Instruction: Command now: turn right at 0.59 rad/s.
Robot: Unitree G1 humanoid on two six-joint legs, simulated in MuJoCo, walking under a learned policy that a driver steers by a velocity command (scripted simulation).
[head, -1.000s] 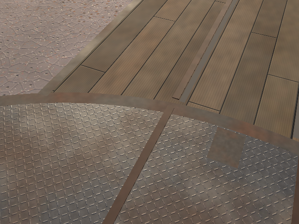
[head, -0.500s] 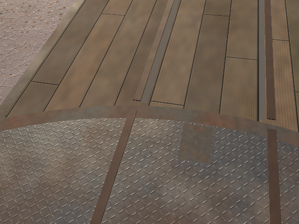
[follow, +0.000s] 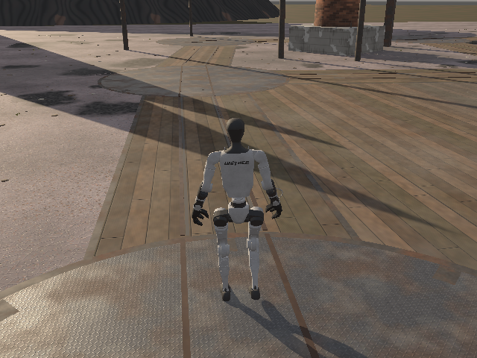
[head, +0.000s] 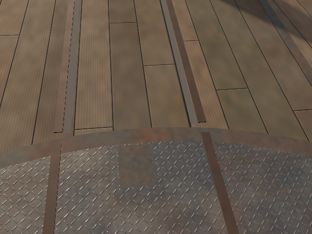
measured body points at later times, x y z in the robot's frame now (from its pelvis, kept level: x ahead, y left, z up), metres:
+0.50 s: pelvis +0.05 -0.02 +0.01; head +0.04 -0.03 +0.46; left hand +0.12 +0.23 -0.11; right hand +0.10 -0.30 -0.12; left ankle +0.09 +0.10 -0.69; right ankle +0.00 -0.11 -0.74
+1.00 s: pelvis +0.26 +0.01 +0.01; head +0.29 +0.02 +0.45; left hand +0.45 +0.22 -0.11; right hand +0.18 -0.23 -0.13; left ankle +0.16 +0.10 -0.74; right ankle +0.39 -0.14 -0.69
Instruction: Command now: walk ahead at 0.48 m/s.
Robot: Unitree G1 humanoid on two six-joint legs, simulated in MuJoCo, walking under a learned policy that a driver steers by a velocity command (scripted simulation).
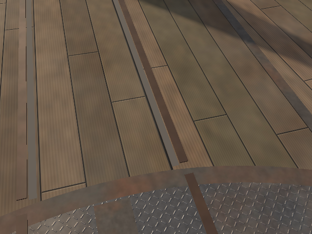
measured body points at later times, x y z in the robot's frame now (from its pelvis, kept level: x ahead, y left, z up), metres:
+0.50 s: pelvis +0.28 -0.03 +0.00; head +0.31 -0.03 +0.45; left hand +0.24 +0.22 -0.14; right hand +0.43 -0.27 -0.12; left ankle +0.43 +0.13 -0.68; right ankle +0.23 -0.10 -0.74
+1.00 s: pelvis +0.48 +0.03 +0.00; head +0.53 +0.06 +0.44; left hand +0.54 +0.31 -0.13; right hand +0.62 -0.22 -0.13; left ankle +0.51 +0.08 -0.74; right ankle +0.61 -0.11 -0.67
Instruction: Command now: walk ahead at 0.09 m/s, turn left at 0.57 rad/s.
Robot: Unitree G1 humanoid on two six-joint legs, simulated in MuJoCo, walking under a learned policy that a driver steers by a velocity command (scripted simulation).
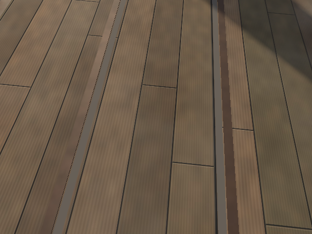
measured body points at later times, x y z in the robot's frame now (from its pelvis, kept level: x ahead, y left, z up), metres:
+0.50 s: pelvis +0.05 -0.06 +0.01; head +0.09 -0.08 +0.45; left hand +0.09 +0.23 -0.09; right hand +0.22 -0.31 -0.13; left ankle -0.03 +0.06 -0.66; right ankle +0.07 -0.15 -0.74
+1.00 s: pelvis +0.03 -0.04 +0.01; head +0.03 -0.03 +0.46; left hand -0.01 +0.22 -0.14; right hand +0.19 -0.25 -0.13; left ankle -0.02 +0.05 -0.74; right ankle +0.08 -0.15 -0.74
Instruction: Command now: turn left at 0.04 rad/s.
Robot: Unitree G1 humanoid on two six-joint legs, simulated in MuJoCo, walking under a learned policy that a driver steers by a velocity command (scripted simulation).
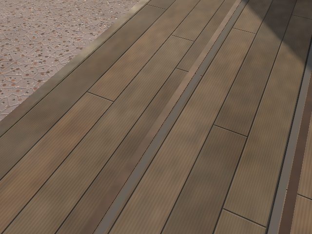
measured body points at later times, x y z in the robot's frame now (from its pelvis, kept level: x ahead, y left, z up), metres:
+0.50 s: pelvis +0.10 -0.05 +0.00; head +0.10 -0.07 +0.45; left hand +0.07 +0.20 -0.14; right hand +0.12 -0.31 -0.16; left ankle +0.05 +0.08 -0.68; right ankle +0.05 -0.12 -0.75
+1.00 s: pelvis +0.36 -0.03 -0.01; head +0.39 -0.03 +0.44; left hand +0.38 +0.21 -0.16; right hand +0.41 -0.29 -0.15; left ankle +0.40 +0.02 -0.75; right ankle +0.28 -0.15 -0.65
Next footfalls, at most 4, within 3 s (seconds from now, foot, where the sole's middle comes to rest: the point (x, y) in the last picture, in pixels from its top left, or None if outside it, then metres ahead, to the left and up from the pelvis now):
0.84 left None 0.44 0.02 -0.78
1.34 right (196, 223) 0.59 -0.14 -0.78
1.84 left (151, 221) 0.59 0.05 -0.78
2.30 right None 0.46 -0.11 -0.78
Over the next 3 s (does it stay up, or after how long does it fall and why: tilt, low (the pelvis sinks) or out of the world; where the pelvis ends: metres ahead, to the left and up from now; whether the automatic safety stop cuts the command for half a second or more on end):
stays up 0.51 0.00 0.00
